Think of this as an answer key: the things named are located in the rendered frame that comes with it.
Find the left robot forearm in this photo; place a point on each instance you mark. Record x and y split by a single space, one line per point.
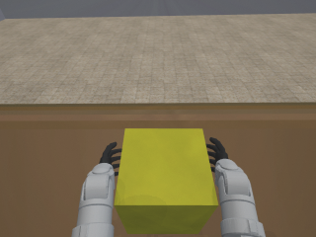
95 211

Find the right robot hand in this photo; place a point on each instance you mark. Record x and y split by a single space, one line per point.
218 154

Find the right robot forearm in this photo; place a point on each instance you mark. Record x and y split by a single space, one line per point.
238 208

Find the left robot hand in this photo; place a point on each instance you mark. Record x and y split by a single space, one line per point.
107 156

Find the carton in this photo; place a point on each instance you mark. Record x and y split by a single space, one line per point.
165 183

